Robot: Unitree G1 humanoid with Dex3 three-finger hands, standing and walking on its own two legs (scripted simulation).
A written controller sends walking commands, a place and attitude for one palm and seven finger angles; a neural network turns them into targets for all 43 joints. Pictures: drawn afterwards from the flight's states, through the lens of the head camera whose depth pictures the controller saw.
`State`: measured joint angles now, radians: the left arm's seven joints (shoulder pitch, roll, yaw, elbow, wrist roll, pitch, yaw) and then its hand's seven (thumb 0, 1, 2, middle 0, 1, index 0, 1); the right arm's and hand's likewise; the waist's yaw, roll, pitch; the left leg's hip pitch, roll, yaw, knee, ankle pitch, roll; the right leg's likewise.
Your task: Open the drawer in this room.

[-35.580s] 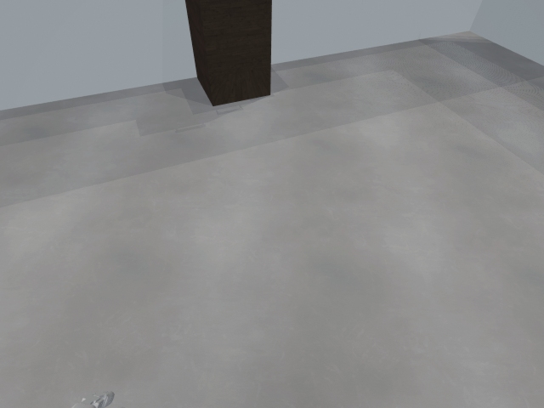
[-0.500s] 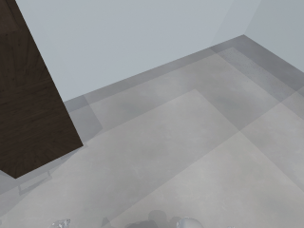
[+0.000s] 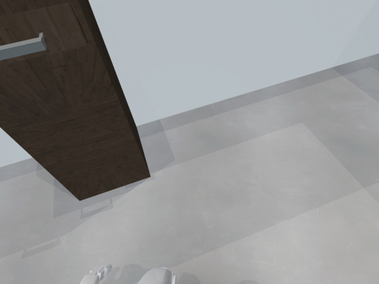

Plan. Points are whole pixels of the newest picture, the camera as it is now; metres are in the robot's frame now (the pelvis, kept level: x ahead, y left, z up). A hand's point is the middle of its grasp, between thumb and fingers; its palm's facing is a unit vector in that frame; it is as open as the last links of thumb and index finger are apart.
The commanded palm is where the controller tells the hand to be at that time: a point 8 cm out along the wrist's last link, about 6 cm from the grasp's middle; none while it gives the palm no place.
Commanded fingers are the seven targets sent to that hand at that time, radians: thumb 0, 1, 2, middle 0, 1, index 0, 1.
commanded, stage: turn to face it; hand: left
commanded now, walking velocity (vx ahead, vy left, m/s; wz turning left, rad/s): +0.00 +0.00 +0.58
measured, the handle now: (9, 47) +0.70 +0.50 +0.17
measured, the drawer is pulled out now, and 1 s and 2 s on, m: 0.00 0.00 0.00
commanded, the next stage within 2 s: take the last steps up to it in 0.50 s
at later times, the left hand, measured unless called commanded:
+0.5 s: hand out of the picture -0.02 +0.27 -0.17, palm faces +0.30 -0.92 -0.25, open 7.4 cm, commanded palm none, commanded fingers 0.00 0.90 0.90 -0.20 -0.30 -0.20 -0.30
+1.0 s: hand out of the picture -0.02 +0.16 -0.15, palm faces +0.40 -0.88 -0.24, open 7.3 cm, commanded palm none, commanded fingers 0.00 0.90 0.90 -0.20 -0.30 -0.20 -0.30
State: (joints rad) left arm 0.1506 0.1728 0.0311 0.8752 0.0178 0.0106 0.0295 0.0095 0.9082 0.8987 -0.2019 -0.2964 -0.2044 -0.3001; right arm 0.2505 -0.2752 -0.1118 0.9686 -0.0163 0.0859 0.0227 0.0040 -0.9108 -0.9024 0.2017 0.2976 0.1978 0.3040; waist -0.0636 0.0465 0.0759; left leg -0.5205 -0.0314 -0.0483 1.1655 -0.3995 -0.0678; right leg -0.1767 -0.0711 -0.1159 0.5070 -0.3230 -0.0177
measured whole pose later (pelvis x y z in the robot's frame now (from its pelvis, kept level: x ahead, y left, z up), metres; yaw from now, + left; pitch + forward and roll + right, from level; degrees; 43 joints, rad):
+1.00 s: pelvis +0.06 +0.01 +0.01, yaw +20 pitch -1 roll +2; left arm 0.40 0.11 0.02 1.06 0.02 -0.06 0.02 0.01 0.92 0.90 -0.20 -0.30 -0.20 -0.30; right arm 0.31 -0.22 -0.09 1.08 -0.03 0.04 0.02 0.00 -0.91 -0.90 0.20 0.30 0.20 0.30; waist 0.00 0.05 0.02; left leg -0.55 0.06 -0.02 1.10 -0.16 -0.03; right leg -0.06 -0.04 -0.15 0.34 -0.26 -0.04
